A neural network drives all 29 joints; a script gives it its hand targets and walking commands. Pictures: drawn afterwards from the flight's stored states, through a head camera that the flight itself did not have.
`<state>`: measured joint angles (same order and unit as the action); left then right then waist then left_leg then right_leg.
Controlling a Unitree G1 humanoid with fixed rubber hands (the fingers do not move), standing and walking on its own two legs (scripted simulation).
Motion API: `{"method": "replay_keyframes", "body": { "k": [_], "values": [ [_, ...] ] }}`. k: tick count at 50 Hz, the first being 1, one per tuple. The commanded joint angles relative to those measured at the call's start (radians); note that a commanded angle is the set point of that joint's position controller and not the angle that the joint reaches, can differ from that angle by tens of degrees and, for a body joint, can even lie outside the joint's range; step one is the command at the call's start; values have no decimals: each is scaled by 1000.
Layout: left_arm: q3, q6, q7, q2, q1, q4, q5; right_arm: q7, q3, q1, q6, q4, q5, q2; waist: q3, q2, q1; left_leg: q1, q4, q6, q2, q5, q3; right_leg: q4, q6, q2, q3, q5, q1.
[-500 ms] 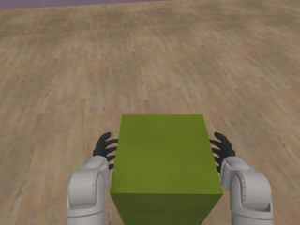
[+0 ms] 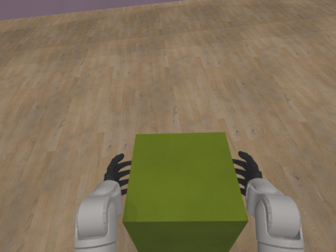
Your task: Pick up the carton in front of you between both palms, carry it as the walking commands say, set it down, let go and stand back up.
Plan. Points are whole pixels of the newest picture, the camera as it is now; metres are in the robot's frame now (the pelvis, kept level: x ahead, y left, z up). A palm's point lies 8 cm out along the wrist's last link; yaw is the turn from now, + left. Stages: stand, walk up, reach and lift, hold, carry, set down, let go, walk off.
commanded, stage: carry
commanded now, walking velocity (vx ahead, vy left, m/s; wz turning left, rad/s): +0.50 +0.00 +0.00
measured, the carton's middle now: (181, 197) +0.27 +0.01 -0.02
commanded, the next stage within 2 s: none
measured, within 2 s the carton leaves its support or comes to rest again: neither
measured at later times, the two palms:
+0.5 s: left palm (128, 82) +0.61 +0.17 +0.08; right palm (221, 81) +0.59 -0.12 +0.09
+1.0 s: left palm (145, 46) +0.86 +0.15 +0.07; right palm (219, 44) +0.86 -0.15 +0.07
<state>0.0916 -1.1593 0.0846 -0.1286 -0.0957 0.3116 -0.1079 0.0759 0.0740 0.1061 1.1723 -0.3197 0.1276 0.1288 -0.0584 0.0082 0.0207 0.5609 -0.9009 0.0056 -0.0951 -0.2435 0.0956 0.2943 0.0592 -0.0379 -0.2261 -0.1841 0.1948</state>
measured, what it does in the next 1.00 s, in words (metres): walks ahead: left foot, then right foot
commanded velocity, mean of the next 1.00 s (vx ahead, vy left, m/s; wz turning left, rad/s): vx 0.24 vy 0.00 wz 0.00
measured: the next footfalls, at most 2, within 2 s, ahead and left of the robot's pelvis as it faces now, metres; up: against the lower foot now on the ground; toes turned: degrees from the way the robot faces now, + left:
left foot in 0.24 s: +0.35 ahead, +0.13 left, +0.00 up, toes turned +9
right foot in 0.68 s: +0.65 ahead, -0.10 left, +0.00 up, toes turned +9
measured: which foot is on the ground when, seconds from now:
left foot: up 0.00-0.22, down 0.24-0.72, up 0.74-0.94, down 0.96-1.00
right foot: down 0.00-0.26, up 0.28-0.66, down 0.68-1.00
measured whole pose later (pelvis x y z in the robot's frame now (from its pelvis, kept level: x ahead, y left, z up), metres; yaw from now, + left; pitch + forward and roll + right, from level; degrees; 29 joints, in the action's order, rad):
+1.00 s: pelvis +0.59 +0.00 -0.01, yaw -2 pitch +3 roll -1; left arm 0.10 -1.17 0.08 -0.13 -0.13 0.37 -0.10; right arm 0.09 0.09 0.14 1.19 -0.39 0.12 0.13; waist -0.02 0.04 0.01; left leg 0.26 -0.45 0.02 -0.08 -0.18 0.13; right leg 0.42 0.04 -0.04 -0.22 -0.18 0.29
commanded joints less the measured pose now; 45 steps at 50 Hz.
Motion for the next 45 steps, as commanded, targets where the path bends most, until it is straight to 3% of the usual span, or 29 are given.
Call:
{"method": "replay_keyframes", "body": {
  "k": [1, 8, 10, 11, 12, 13, 14, 15, 17, 19, 21, 23, 25, 30, 32, 34, 35, 36, 37, 38, 39, 40, 41, 43, 45],
  "values": [
    [-728, 10, -286, -955, -438, 116, 429, -228, -723, 400, -32, -85, -384, 979, -238, -134, -8, 65, 178, 12, -12, 91, 25, -136, 74, -238, 180, 188, -279],
    [-696, -40, -259, -832, -423, 154, 397, -227, -703, 428, 29, -151, -408, 850, -120, -159, -2, -11, 397, -19, 25, 214, 106, -81, 39, -214, 88, 364, -306],
    [-689, -59, -252, -805, -431, 147, 391, -231, -686, 426, 48, -135, -410, 825, -153, -152, -13, -173, 444, -36, 69, 172, 159, 60, 10, -195, 34, 516, -286],
    [-687, -68, -250, -794, -441, 148, 390, -234, -674, 418, 56, -119, -408, 816, -206, -116, -29, -357, 471, -40, 118, 131, 205, 220, -16, -156, -17, 553, -220],
    [-685, -76, -249, -779, -458, 148, 389, -236, -660, 414, 62, -106, -406, 807, -273, -52, -54, -582, 467, -50, 40, 72, 95, 416, -46, -127, -10, 403, -59],
    [-697, -89, -247, -785, -501, 170, 401, -239, -644, 423, 59, -73, -390, 795, -361, 205, -60, -796, 569, -191, -246, -71, -391, 750, -102, -16, 8, 169, 227],
    [-701, -92, -251, -792, -509, 161, 401, -241, -647, 416, 59, -55, -402, 823, -349, 321, -53, -852, 692, -258, -332, 68, -628, 932, -100, 64, 108, -278, 441],
    [-704, -87, -253, -825, -515, 131, 399, -244, -650, 438, 58, -73, -414, 846, -335, 228, -51, -832, 656, -254, -330, 200, -518, 1038, -69, -7, 198, -285, 490],
    [-710, -68, -257, -890, -531, 117, 404, -249, -667, 476, 45, -86, -427, 916, -313, 40, -46, -694, 634, -183, -279, 315, -335, 964, -37, -85, 239, -184, 469],
    [-715, -50, -254, -937, -536, 117, 405, -254, -682, 515, 34, -110, -444, 950, -311, 63, -37, -606, 687, -127, -237, 209, -205, 831, -42, -101, 216, -87, 401],
    [-721, -36, -244, -951, -518, 122, 396, -261, -690, 507, 27, -122, -455, 951, -294, 109, -35, -591, 731, -128, -213, 152, -135, 726, -57, -92, 181, -41, 400],
    [-724, -31, -233, -945, -508, 136, 385, -265, -689, 496, 26, -135, -459, 933, -260, 123, -36, -607, 757, -141, -202, 176, -88, 607, -76, -90, 146, -1, 433],
    [-721, -36, -225, -926, -497, 148, 379, -264, -683, 483, 31, -145, -457, 905, -225, 120, -38, -632, 756, -140, -177, 247, -42, 478, -86, -81, 112, 52, 450],
    [-714, -62, -231, -879, -456, 124, 383, -254, -653, 404, 48, -100, -410, 854, -166, 159, -41, -669, 647, -85, -124, 708, 97, 232, -77, 1, 7, 201, 345],
    [-715, -68, -241, -872, -459, 118, 393, -252, -648, 402, 51, -89, -396, 850, -176, 172, -36, -657, 557, -52, -113, 736, 132, 163, -70, 26, -19, 270, 222],
    [-711, -70, -250, -873, -462, 107, 393, -253, -650, 420, 53, -82, -391, 849, -214, 115, -12, -559, 360, 10, -67, 697, 174, 14, -70, 41, -40, 417, -41],
    [-704, -71, -255, -866, -474, 102, 393, -254, -652, 432, 51, -77, -391, 846, -270, 43, -5, -441, 215, 42, -39, 428, 154, 49, -69, -92, 85, 687, -221],
    [-694, -67, -260, -866, -465, 73, 385, -252, -670, 460, 58, -81, -401, 854, -404, -168, 4, -210, -8, 62, 11, -52, 89, 214, 69, -332, 315, 1136, -531],
    [-682, -54, -263, -882, -420, 41, 387, -254, -677, 442, 57, -82, -407, 863, -480, -241, 8, -110, -155, 66, 83, -349, 8, 144, 171, -388, 446, 1130, -578],
    [-681, -41, -264, -912, -429, 55, 395, -256, -688, 453, 47, -80, -408, 888, -460, -206, 2, -97, -184, 49, 57, -361, -60, 89, 166, -375, 398, 990, -498],
    [-685, -29, -266, -950, -448, 62, 401, -256, -697, 487, 35, -96, -416, 922, -456, -165, -2, -116, -112, 30, 30, -345, -82, 55, 146, -346, 344, 820, -428],
    [-690, -19, -266, -982, -478, 77, 405, -256, -708, 526, 23, -113, -426, 949, -395, -145, -11, -148, 44, 19, -1, -326, -91, 51, 92, -305, 277, 827, -341],
    [-690, -12, -266, -994, -489, 87, 409, -253, -715, 535, 14, -121, -434, 970, -382, -141, -15, -199, 181, 17, 3, -319, -75, 31, 65, -275, 235, 717, -298],
    [-694, -3, -267, -998, -471, 108, 413, -243, -724, 494, 0, -127, -430, 982, -414, -153, -11, -273, 292, 23, 43, -245, -25, 6, 68, -258, 203, 557, -271],
    [-697, 2, -268, -980, -440, 123, 410, -235, -725, 457, -8, -140, -417, 976, -432, -157, -11, -311, 389, 22, 37, -116, 4, 42, 64, -247, 159, 564, -271]
  ]
}}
